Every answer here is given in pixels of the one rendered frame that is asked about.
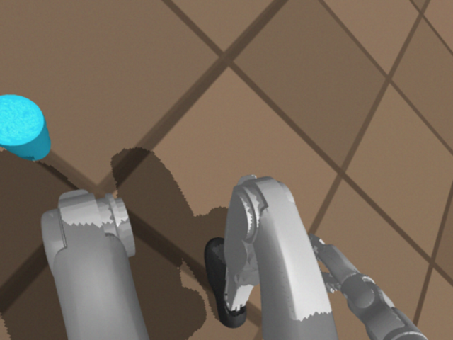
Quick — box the cup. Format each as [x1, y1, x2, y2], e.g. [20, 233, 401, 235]
[0, 95, 51, 161]

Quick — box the right robot foot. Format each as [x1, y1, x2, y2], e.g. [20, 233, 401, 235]
[204, 237, 247, 329]

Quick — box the right robot hand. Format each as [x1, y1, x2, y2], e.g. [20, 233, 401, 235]
[308, 233, 360, 293]

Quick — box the right robot arm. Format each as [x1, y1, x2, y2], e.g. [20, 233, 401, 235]
[340, 273, 428, 340]

